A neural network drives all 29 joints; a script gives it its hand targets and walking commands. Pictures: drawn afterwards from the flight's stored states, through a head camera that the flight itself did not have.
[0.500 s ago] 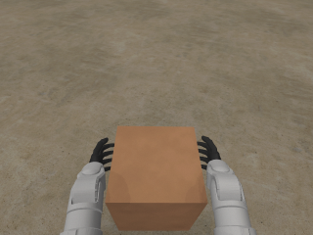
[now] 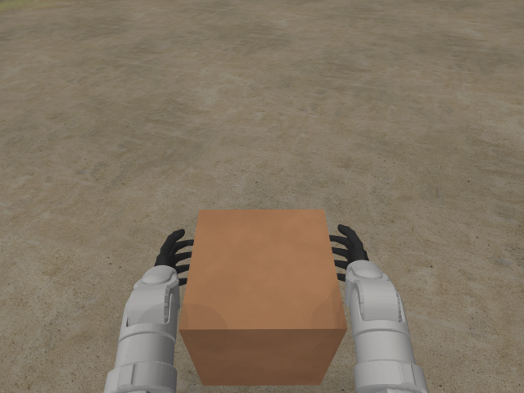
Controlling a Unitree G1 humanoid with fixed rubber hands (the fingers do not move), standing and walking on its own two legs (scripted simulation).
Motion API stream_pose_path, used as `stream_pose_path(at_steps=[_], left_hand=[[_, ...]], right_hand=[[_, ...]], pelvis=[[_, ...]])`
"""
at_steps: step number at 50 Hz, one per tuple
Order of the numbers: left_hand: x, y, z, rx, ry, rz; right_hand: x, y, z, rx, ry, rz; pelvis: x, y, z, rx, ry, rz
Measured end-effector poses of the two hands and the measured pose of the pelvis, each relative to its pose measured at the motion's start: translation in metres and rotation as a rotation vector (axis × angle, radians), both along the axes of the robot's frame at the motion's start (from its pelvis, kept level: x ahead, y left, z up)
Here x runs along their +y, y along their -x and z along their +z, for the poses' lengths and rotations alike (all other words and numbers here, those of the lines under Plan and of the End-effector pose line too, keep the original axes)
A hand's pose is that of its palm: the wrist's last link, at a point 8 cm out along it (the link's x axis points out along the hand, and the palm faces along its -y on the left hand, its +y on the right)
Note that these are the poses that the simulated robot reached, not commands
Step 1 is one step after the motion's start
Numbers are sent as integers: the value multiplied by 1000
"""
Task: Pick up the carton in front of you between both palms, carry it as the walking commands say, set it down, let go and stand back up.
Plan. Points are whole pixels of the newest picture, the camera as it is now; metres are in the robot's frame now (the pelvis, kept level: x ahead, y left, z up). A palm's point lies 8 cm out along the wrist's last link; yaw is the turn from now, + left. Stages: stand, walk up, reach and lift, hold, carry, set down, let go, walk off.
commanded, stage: hold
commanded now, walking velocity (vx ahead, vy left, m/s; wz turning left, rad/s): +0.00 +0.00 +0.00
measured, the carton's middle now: (261, 300) +0.29 +0.00 -0.04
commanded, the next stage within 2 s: set down in 0.10 s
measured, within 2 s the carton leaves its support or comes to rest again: neither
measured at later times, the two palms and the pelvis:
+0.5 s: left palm (184, 268) +0.34 +0.14 -0.01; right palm (350, 271) +0.33 -0.16 -0.02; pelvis +0.00 +0.02 -0.01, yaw -1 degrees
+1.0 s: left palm (209, 301) +0.38 +0.13 -0.20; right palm (340, 310) +0.35 -0.17 -0.21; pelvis -0.04 +0.04 -0.14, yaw +0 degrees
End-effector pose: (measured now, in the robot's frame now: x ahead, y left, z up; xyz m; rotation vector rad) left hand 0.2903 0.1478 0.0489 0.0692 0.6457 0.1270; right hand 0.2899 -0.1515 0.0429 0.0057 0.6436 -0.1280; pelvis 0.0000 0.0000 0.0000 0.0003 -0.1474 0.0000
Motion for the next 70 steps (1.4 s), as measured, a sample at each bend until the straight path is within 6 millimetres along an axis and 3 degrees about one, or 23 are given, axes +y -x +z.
stream_pose_path(at_steps=[12, 20, 25, 31, 37, 53, 70], left_hand=[[-3, -14, 3, 4, 8, 11], [-4, -37, -19, 28, 20, 4], [-9, -51, -57, 49, -7, -35], [-13, -57, -125, 54, -7, -58], [-14, -63, -188, 20, 26, -45], [-26, -99, -269, 3, 65, -51], [-36, -131, -379, 35, 45, -120]], right_hand=[[-2, -16, 3, 4, -18, -5], [-4, -33, -21, 27, -64, -54], [-9, -38, -60, 46, -35, -63], [-12, -36, -128, 49, -5, -68], [-13, -40, -189, 15, -7, -85], [-24, -67, -269, -5, -36, -136], [-31, -81, -380, 27, -29, -184]], pelvis=[[-4, -8, 1, 5, 3, 9], [7, -6, -5, 51, 10, 8], [17, 0, -14, 153, 4, -11], [29, 12, -32, 339, -16, -32], [38, 23, -64, 536, -24, -22], [39, 44, -154, 796, -37, -8], [29, 59, -245, 942, -48, -5]])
